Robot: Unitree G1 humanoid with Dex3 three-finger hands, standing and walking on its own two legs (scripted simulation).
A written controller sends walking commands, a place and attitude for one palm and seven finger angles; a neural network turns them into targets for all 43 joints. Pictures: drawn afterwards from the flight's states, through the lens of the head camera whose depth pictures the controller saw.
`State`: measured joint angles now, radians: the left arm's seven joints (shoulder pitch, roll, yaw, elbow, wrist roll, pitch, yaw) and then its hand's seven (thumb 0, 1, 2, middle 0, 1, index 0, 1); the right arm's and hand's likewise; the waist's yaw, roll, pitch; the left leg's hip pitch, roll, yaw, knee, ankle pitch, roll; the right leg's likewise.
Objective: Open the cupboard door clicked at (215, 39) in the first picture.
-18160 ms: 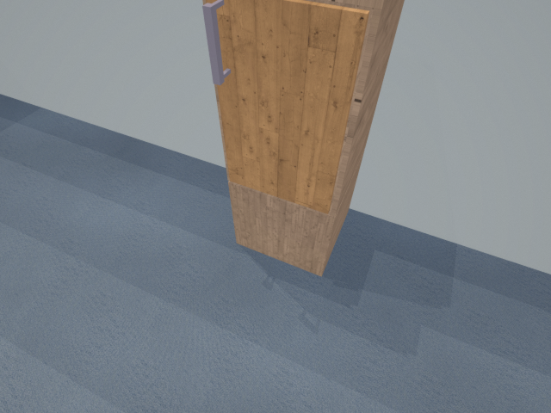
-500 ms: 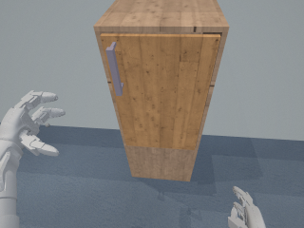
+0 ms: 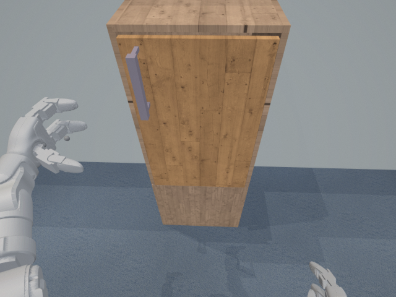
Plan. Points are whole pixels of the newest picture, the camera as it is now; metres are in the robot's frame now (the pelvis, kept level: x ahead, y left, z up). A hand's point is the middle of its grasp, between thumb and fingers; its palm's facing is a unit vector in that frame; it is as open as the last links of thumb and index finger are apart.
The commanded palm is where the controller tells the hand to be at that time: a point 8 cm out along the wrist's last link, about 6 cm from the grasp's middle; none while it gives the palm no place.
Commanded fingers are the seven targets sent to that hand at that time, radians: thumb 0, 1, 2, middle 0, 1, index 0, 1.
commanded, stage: move the hooked fingers beside the handle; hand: left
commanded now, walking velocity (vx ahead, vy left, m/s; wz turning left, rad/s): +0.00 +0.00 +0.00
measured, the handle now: (140, 85) +0.56 +0.16 +0.14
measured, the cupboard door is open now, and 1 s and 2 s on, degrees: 0 0 0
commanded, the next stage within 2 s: none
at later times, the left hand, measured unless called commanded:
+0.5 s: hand (83, 118) +0.42 +0.25 +0.16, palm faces +0.01 -1.00 -0.01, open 14.0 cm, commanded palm +0.40 +0.30 +0.16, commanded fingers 0.00 -0.50 0.30 -0.30 -1.20 -0.30 -1.20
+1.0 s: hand (102, 98) +0.48 +0.23 +0.16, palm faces +0.00 -1.00 -0.02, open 14.0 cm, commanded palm +0.47 +0.28 +0.15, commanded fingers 0.00 -0.50 0.30 -0.30 -1.20 -0.30 -1.20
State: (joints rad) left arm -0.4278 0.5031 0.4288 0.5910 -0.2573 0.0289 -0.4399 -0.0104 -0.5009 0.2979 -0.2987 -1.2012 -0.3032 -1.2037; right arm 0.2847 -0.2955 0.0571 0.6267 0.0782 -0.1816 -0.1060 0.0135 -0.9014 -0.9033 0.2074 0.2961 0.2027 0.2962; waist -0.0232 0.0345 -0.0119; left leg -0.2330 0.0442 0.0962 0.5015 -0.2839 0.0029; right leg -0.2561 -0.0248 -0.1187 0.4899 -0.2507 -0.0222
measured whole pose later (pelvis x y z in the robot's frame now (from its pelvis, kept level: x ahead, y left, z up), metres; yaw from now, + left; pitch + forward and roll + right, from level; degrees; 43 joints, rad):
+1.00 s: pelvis +0.00 +0.01 -0.01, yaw -1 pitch +9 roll -1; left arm -0.94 0.60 0.41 1.17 -0.13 -0.19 -0.36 -0.01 -0.50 0.30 -0.30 -1.20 -0.30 -1.20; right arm 0.40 -0.31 0.04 0.69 0.04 -0.06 -0.07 0.01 -0.90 -0.90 0.21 0.30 0.20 0.30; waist -0.12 0.02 -0.02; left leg -0.42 0.05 0.10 0.58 -0.30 0.02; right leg -0.43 -0.03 -0.11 0.53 -0.25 -0.01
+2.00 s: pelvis +0.01 +0.02 -0.01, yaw +0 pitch +11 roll -2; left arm -1.00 0.57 0.37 1.18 -0.12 -0.20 -0.33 -0.01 -0.50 0.30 -0.30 -1.20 -0.30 -1.20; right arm 0.36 -0.29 0.04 0.65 0.03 0.00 -0.05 0.00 -0.90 -0.90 0.21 0.30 0.20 0.30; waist -0.12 0.02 -0.04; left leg -0.49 0.05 0.08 0.64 -0.34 0.02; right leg -0.48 -0.03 -0.12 0.57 -0.27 0.00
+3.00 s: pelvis +0.01 +0.02 -0.01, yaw -1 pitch +13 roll -2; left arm -1.01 0.62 0.42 1.21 -0.11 -0.23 -0.34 -0.01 -0.50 0.30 -0.30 -1.20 -0.30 -1.20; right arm 0.42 -0.29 0.04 0.65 0.02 0.00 -0.05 0.01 -0.90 -0.90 0.21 0.30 0.20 0.30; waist -0.15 0.02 -0.05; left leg -0.54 0.06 0.10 0.66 -0.35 0.03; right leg -0.53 -0.02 -0.10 0.58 -0.27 0.00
